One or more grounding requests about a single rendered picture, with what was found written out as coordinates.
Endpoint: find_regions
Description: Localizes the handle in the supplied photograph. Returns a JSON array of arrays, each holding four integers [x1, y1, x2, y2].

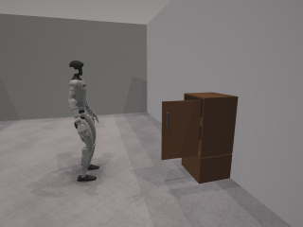
[[166, 113, 170, 128]]

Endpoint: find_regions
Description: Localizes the robot left hand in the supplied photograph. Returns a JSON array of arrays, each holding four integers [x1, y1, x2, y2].
[[89, 112, 99, 124]]

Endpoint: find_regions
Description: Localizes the right robot upper arm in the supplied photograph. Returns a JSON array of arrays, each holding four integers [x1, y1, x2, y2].
[[68, 80, 79, 105]]

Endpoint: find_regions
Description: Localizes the robot right hand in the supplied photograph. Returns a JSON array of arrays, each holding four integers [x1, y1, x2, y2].
[[77, 123, 91, 142]]

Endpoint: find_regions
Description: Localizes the left robot shin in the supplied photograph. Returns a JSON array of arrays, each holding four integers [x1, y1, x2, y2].
[[89, 143, 96, 166]]

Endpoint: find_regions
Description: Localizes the robot left thigh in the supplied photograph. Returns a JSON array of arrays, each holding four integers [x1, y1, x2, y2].
[[86, 114, 97, 146]]

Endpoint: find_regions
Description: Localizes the robot right forearm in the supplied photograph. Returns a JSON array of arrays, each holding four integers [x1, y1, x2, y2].
[[69, 99, 83, 125]]

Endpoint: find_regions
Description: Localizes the robot left forearm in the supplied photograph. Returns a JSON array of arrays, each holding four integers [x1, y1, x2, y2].
[[84, 99, 92, 113]]

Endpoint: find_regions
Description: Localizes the cupboard door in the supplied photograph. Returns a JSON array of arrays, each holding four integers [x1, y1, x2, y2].
[[161, 99, 202, 160]]

